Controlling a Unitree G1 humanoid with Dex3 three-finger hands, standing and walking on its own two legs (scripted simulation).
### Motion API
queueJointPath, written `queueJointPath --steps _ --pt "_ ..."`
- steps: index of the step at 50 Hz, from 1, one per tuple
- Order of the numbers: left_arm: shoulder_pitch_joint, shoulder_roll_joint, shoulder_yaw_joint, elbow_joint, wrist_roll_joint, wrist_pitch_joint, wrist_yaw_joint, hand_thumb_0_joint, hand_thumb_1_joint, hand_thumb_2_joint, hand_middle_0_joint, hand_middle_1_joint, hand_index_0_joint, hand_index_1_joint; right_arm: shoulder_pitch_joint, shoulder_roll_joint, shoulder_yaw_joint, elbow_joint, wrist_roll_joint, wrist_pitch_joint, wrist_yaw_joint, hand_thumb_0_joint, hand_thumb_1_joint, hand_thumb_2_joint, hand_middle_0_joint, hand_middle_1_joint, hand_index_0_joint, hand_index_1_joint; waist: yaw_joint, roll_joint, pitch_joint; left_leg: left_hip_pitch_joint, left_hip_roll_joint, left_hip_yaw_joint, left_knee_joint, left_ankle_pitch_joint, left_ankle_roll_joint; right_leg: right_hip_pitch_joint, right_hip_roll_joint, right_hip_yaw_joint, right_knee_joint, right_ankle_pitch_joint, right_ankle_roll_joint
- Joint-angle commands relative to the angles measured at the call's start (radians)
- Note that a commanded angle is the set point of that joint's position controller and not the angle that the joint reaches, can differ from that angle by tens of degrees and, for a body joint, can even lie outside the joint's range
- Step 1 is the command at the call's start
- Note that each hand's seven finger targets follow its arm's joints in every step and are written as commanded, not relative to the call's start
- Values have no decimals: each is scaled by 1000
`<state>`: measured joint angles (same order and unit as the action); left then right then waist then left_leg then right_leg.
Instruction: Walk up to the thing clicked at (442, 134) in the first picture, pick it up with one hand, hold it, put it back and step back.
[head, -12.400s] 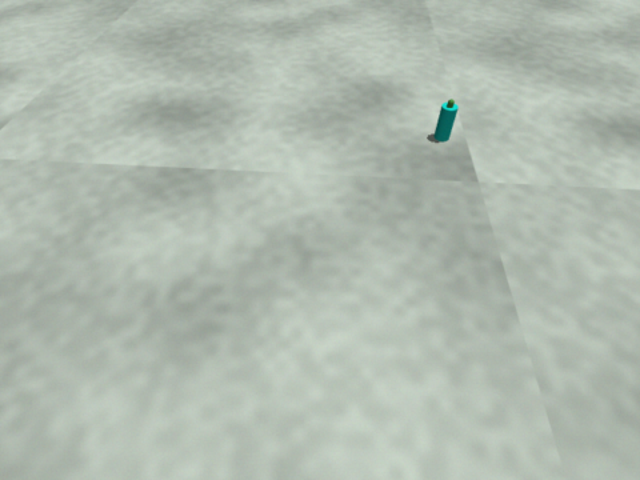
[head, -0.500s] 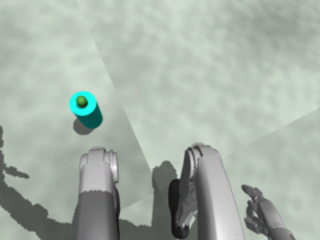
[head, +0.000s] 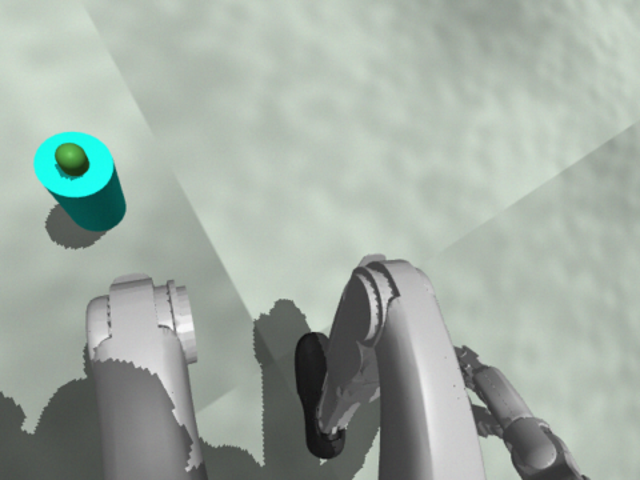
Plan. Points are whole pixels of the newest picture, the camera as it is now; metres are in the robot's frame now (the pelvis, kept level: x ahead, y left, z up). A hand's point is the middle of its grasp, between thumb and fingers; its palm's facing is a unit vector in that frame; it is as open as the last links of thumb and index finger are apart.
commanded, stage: go down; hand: left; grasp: from the side
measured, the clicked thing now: (86, 184) +0.46 +0.25 -0.22
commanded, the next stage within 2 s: none
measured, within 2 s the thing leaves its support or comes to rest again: neither
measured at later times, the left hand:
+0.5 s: hand out of the picture +0.40 +0.34 -0.13, palm faces +0.19 -0.98 -0.04, open 17.5 cm
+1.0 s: hand out of the picture +0.40 +0.38 -0.02, palm faces +0.19 -0.98 -0.07, open 17.5 cm
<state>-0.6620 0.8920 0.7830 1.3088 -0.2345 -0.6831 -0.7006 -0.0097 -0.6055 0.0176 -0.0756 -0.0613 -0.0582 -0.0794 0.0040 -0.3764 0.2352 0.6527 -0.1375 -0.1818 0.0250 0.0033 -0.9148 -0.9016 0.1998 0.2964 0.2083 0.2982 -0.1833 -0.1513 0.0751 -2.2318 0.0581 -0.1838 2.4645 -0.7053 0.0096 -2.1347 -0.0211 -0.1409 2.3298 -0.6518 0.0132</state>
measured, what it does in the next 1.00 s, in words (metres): stands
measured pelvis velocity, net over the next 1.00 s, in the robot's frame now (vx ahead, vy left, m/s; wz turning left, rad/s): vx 0.00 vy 0.00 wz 0.02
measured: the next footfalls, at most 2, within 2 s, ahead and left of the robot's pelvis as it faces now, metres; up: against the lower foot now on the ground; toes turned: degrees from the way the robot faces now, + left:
none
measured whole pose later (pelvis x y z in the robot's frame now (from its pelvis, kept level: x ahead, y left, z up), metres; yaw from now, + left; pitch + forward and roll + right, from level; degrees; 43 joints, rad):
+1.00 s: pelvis +0.00 +0.00 +0.00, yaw +1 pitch +26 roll -10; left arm -0.60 0.79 0.66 1.02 -0.23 -0.57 -0.58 -0.01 -0.59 0.11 -0.04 -0.13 -0.05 -0.13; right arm 0.05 -0.36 0.18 0.64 -0.08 -0.04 0.06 0.00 -0.91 -0.90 0.20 0.30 0.21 0.30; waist -0.13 -0.06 -0.02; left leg -2.25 0.05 -0.16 2.46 -0.69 0.02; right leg -2.15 -0.03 -0.12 2.34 -0.65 0.02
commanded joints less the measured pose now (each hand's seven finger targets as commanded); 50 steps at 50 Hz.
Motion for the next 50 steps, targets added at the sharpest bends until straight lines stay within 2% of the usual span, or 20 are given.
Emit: queueJointPath --steps 1,3,4,6,11,14,20,23,25,26,27,30,35,36,43,44,46,47,48,50 --pt "-149 395 57 -196 -2 -135 35 0 -611 29 -81 -70 -60 -87 93 -308 -68 -36 -36 16 -15 0 -927 -910 198 300 199 300 36 540 -659 574 10 45 -302 210 -29 258 46 -58 -149 152 -53" --pt "-143 358 34 -204 -4 -161 46 0 -611 29 -81 -80 -62 -95 79 -309 -52 -38 -55 28 -9 0 -931 -910 198 300 199 300 16 551 -660 580 13 40 -272 238 -32 274 51 -69 -137 177 -51" --pt "-141 294 -4 -193 -7 -172 50 0 -611 42 -74 -89 -57 -101 61 -313 -51 -38 -61 32 -6 0 -933 -911 198 300 199 300 -3 558 -645 591 15 32 -267 237 -34 247 51 -77 -130 178 -50" --pt "-158 272 -25 -196 -6 -191 73 0 -611 97 -86 -140 -72 -152 41 -321 -38 -40 -71 38 -3 0 -931 -909 200 300 199 300 -25 556 -607 571 18 19 -255 219 -35 235 52 -89 -120 172 -48" --pt "-118 269 -16 -176 -2 -244 142 0 -611 93 -78 -143 -72 -147 24 -338 -11 -31 -96 67 10 0 -935 -909 200 300 200 300 -34 536 -583 555 19 -2 -216 252 -39 265 57 -111 -94 207 -43" --pt "-130 275 -5 -180 -7 -267 175 0 -611 102 -75 -142 -68 -146 4 -338 -2 -32 -99 78 17 0 -935 -908 200 300 200 300 -29 500 -538 483 16 4 -204 185 -29 281 62 -110 -106 180 -38" --pt "-83 311 -10 -205 12 -271 188 0 -609 99 -68 -149 -69 -144 -24 -341 5 -47 -104 102 21 0 -932 -906 200 300 200 300 -16 508 -514 427 17 5 -214 129 -23 288 65 -110 -103 155 -39" --pt "-70 288 -17 -256 -7 -245 176 0 -611 89 -69 -153 -72 -146 -21 -339 -14 -57 -91 107 21 0 -935 -906 200 300 200 300 -4 509 -550 426 14 12 -222 111 -19 293 65 -101 -109 149 -36" --pt "-117 231 -71 -312 -20 -219 158 0 -611 93 -65 -152 -68 -146 -18 -331 -27 -73 -76 106 21 0 -935 -906 200 300 200 300 -18 505 -571 427 11 9 -233 79 -14 276 63 -101 -120 126 -35" --pt "-73 259 -39 -302 -21 -198 158 0 -611 88 -65 -153 -68 -145 4 -340 -46 -56 -69 107 18 0 -935 -906 200 300 200 300 -6 505 -576 415 7 15 -238 77 -12 282 62 -96 -124 128 -35" --pt "-75 245 -66 -324 -19 -178 153 0 -611 84 -64 -153 -69 -144 13 -329 -51 -61 -62 108 19 0 -931 -904 200 300 200 300 0 497 -587 405 5 22 -243 67 -9 282 62 -91 -131 120 -36" --pt "-106 180 -120 -360 -28 -123 133 0 -611 89 -58 -159 -66 -149 30 -311 -77 -58 -33 110 19 0 -926 -902 200 300 200 300 -2 477 -570 384 -1 23 -262 32 -3 221 60 -83 -135 96 -42" --pt "-138 152 -135 -390 -32 -42 140 0 -611 89 -56 -150 -65 -139 66 -289 -105 -62 9 117 19 0 -919 -900 201 300 200 300 12 448 -540 382 -8 16 -295 10 0 157 50 -70 -142 71 -46" --pt "-129 181 -98 -391 -30 -29 147 0 -611 111 -50 -151 -55 -145 94 -290 -114 -46 14 121 18 0 -914 -901 200 300 200 300 20 438 -550 391 -7 19 -292 41 0 172 50 -65 -143 95 -45" --pt "-176 194 -101 -470 -14 27 142 0 -599 131 -38 -131 -39 -129 121 -267 -151 -60 45 127 14 0 -900 -899 200 300 200 300 49 457 -621 424 -14 46 -345 21 2 184 42 -35 -179 61 -52" --pt "-159 228 -70 -464 -12 39 141 0 -588 118 -45 -124 -44 -122 134 -264 -150 -61 49 127 13 0 -902 -899 200 300 200 300 60 456 -650 434 -14 47 -347 51 0 201 42 -31 -176 76 -53" --pt "-166 210 -86 -480 -17 51 124 0 -558 127 -40 -119 -37 -119 134 -260 -158 -63 59 128 9 0 -902 -900 200 300 200 300 56 457 -666 447 -17 51 -352 64 2 193 38 -25 -181 81 -55" --pt "-182 240 -61 -508 -19 57 120 0 -572 118 -44 -118 -42 -117 150 -262 -163 -61 62 127 6 0 -904 -900 200 299 200 299 58 457 -690 457 -18 55 -352 78 3 206 38 -22 -187 90 -56" --pt "-198 227 -79 -526 -22 62 108 0 -550 119 -43 -110 -39 -110 149 -257 -163 -57 65 126 3 0 -904 -900 200 300 200 299 58 474 -703 474 -17 57 -355 97 1 207 35 -15 -185 104 -57" --pt "-179 267 -42 -509 -27 78 90 0 -529 112 -46 -103 -42 -103 161 -256 -167 -58 73 123 -2 0 -904 -900 200 299 200 299 62 453 -705 466 -20 61 -357 107 6 220 36 -14 -197 102 -56"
